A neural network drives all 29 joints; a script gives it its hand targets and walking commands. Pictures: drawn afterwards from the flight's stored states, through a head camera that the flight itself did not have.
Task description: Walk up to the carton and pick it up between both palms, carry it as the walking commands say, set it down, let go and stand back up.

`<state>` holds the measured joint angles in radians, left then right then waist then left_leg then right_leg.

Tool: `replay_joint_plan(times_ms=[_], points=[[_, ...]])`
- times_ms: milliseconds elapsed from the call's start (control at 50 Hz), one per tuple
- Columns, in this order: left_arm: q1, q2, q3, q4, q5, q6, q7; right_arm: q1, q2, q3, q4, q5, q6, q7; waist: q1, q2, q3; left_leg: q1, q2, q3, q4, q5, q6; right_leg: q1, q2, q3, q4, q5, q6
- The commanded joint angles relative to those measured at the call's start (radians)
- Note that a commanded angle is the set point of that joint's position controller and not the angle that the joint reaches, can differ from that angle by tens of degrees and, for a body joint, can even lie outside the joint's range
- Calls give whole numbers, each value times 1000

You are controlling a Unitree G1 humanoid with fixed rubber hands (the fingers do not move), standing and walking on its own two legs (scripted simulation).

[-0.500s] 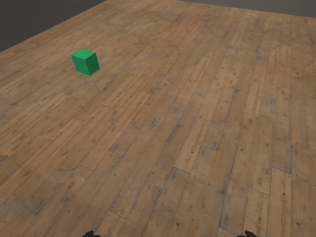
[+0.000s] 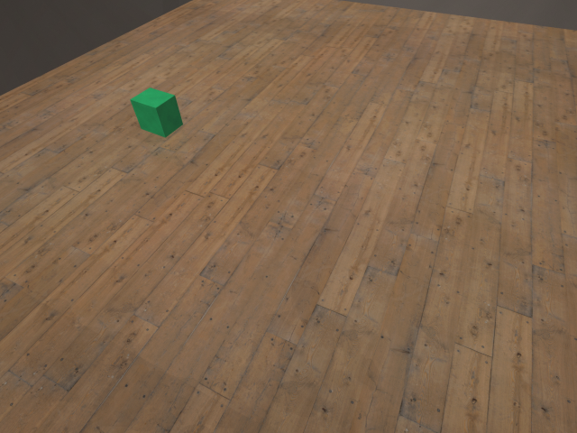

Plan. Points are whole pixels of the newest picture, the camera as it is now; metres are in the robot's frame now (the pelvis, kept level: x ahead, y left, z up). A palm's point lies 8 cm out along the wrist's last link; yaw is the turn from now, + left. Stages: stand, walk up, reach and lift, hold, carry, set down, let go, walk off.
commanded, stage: stand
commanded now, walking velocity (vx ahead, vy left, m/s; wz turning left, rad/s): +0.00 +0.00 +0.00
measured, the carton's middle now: (157, 112) +1.96 +0.87 -0.67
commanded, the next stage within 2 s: walk up in 1.00 s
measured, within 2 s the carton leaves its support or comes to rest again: neither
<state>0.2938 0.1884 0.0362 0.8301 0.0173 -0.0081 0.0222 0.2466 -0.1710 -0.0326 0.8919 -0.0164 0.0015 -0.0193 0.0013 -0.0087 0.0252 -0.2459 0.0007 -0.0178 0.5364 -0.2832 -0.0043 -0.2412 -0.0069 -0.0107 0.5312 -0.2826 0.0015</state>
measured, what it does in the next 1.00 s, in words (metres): stands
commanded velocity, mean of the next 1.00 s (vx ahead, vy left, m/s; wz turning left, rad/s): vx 0.00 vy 0.00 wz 0.00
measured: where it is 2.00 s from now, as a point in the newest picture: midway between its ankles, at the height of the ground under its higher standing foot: outside the picture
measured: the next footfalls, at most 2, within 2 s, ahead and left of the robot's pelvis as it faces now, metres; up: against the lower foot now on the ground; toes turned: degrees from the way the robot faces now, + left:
left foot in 1.58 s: +0.09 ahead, +0.25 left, +0.00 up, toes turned +21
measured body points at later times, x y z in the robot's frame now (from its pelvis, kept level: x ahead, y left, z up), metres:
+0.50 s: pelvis +0.00 +0.00 +0.01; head +0.01 +0.00 +0.46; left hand +0.00 +0.22 -0.15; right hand +0.01 -0.23 -0.15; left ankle +0.00 +0.12 -0.73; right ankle +0.00 -0.12 -0.73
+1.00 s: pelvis -0.01 +0.00 +0.01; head +0.00 +0.00 +0.46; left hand -0.04 +0.21 -0.16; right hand -0.03 -0.21 -0.16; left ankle +0.00 +0.12 -0.73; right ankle +0.00 -0.12 -0.73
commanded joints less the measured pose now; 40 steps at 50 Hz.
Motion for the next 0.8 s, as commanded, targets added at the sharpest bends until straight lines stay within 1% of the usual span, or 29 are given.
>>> replay_joint_plan(times_ms=[0, 20, 80, 100, 120, 140, 160, 200, 220, 240, 260, 280, 300, 340, 380, 400, 420, 460, 480, 500, 540, 560, 580, 620, 640, 680, 720, 740, 780], points=[[48, 85, 24, -8, -1, -9, 6, 41, -95, -20, -3, 2, -10, -6, 2, 20, -19, 17, 55, -57, -105, 136, 30, 12, -57, 63, -97, 121, -42], [45, 79, 22, 4, 0, -9, 9, 40, -96, -22, 3, 3, -11, -7, -3, 18, -3, 22, 56, -57, -102, 157, 32, 11, -62, 63, -98, 155, -41], [54, 65, 18, 36, -3, -9, 10, 38, -106, -25, 29, 2, -11, -9, 1, 8, -3, 36, 60, -61, -110, 185, 34, 23, -64, 62, -110, 180, -41], [56, 74, 21, 45, -2, -10, 12, 46, -101, -25, 38, 4, -12, -10, -2, -10, -7, 39, 61, -60, -113, 199, 33, 37, -65, 62, -105, 195, -41], [52, 63, 18, 55, -4, -10, 11, 45, -101, -24, 54, 3, -11, -11, 0, 10, 6, 36, 60, -57, -116, 196, 30, 30, -68, 65, -112, 186, -43], [62, 84, 22, 66, -3, -9, 10, 45, -101, -24, 61, 2, -12, -14, 4, 13, 5, 42, 67, -65, -129, 197, 35, 36, -64, 60, -112, 177, -40], [63, 64, 20, 78, -3, -7, 12, 44, -85, -21, 72, 3, -11, -13, 4, 25, 29, 26, 62, -59, -132, 177, 33, 31, -62, 62, -118, 159, -39], [68, 65, 19, 97, -1, -5, 12, 55, -69, -15, 94, 7, -6, -16, 1, 7, 36, 30, 59, -57, -136, 166, 29, 31, -70, 68, -132, 153, -42], [73, 56, 18, 110, -3, -3, 14, 51, -67, -14, 100, 3, -4, -16, 7, 13, 43, 24, 61, -57, -141, 156, 28, 32, -64, 63, -135, 139, -37], [67, 44, 13, 118, -3, -4, 14, 46, -75, -17, 107, 6, -2, -17, 0, 21, 51, 32, 58, -57, -141, 148, 29, 25, -66, 69, -139, 139, -37], [79, 47, 14, 127, -2, -4, 13, 59, -85, -18, 119, 5, -1, -18, 2, 13, 32, 40, 57, -54, -146, 139, 26, 34, -67, 68, -148, 125, -37], [74, 55, 15, 137, -3, -6, 16, 55, -85, -20, 125, 7, -3, -17, -1, -12, 39, 41, 58, -55, -149, 148, 26, 37, -70, 71, -153, 135, -39], [66, 69, 17, 141, -3, -7, 14, 63, -84, -19, 135, 8, -4, -15, -6, 15, 34, 50, 59, -56, -148, 156, 27, 36, -71, 74, -150, 145, -40], [62, 42, 13, 156, -1, -9, 15, 58, -84, -19, 151, 6, -5, -18, -5, 1, 42, 62, 64, -59, -148, 169, 28, 33, -69, 68, -157, 153, -38], [85, 42, 12, 180, -3, -8, 18, 67, -60, -14, 168, 6, -4, -20, -6, 8, 40, 67, 63, -55, -155, 163, 27, 39, -68, 63, -158, 150, -35], [80, 38, 13, 187, -5, -8, 17, 65, -50, -10, 173, 5, -4, -21, -1, -6, 45, 70, 67, -58, -159, 165, 29, 35, -67, 65, -161, 143, -36], [85, 18, 6, 194, -2, -7, 17, 71, -55, -11, 186, 5, 0, -21, -4, 22, 51, 64, 62, -51, -158, 151, 25, 34, -68, 67, -166, 132, -35], [88, 35, 8, 208, -4, -5, 18, 74, -46, -8, 195, 7, -1, -18, -6, -2, 50, 56, 63, -57, -167, 138, 25, 47, -65, 62, -167, 126, -34], [89, 27, 7, 211, -4, -4, 18, 67, -61, -9, 202, 4, -1, -20, -1, 21, 66, 41, 67, -58, -174, 131, 25, 44, -62, 61, -163, 123, -31], [90, 21, 5, 217, -2, -3, 19, 68, -55, -9, 206, 6, 0, -19, -3, 1, 74, 54, 62, -50, -167, 133, 21, 24, -70, 69, -175, 111, -32], [92, 14, 1, 227, -4, -1, 22, 75, -40, -5, 219, 5, -1, -21, -4, 21, 70, 39, 63, -53, -175, 129, 20, 44, -67, 63, -169, 108, -30], [100, 15, 4, 237, -6, 0, 22, 71, -28, 0, 222, 5, 0, -21, 3, 1, 86, 23, 62, -56, -178, 115, 17, 41, -63, 63, -174, 86, -30], [99, 14, 1, 240, -5, 0, 22, 68, -36, -1, 224, 6, 0, -19, 0, 13, 80, 40, 64, -53, -178, 118, 20, 33, -68, 69, -177, 97, -30], [94, 21, 3, 243, -5, 2, 22, 72, -52, -3, 230, 6, -1, -23, 4, 3, 70, 43, 63, -53, -179, 117, 18, 36, -66, 69, -178, 88, -32], [98, 17, 1, 249, -3, 1, 21, 74, -48, -3, 233, 6, -1, -22, -2, 1, 56, 54, 58, -47, -174, 107, 17, 30, -67, 74, -188, 59, -30], [90, 11, 0, 253, -1, 1, 20, 78, -36, -1, 241, 4, 0, -23, -3, 10, 73, 43, 61, -48, -176, 116, 16, 30, -67, 74, -186, 70, -31], [99, -7, -6, 264, -3, 1, 21, 95, -31, 0, 248, 7, 1, -22, -5, 2, 72, 49, 60, -49, -175, 113, 17, 25, -66, 70, -187, 76, -31], [99, -7, -6, 265, -2, 0, 22, 96, -29, 2, 254, 3, 2, -24, -3, 18, 77, 35, 61, -49, -176, 114, 17, 33, -67, 74, -187, 75, -29], [104, 6, -4, 273, -5, 1, 22, 93, -12, 8, 254, 5, 1, -24, -1, 9, 77, 43, 63, -51, -180, 114, 17, 21, -66, 73, -188, 78, -29]])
